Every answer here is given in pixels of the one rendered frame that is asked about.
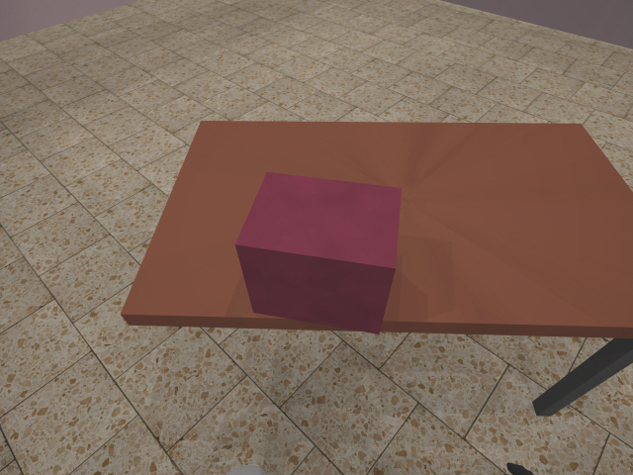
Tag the table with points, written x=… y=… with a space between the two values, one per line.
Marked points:
x=505 y=229

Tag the carton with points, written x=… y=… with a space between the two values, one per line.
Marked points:
x=321 y=251

